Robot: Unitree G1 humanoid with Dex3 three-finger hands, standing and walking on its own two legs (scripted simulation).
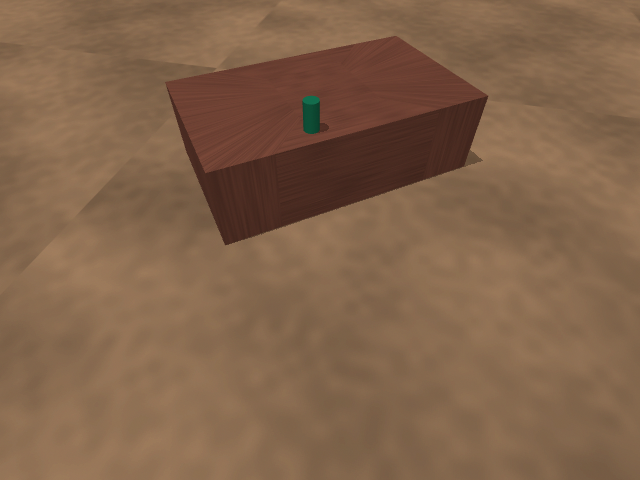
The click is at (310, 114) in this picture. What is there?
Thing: squat round
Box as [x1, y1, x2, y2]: [302, 96, 319, 133]
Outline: 307,96 304,97 302,100 303,129 305,132 314,133 319,130 319,99 315,96
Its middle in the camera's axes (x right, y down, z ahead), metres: -0.02 -0.49 +1.51
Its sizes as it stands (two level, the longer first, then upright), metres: 0.066 0.066 0.126
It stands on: a support 0.39 m high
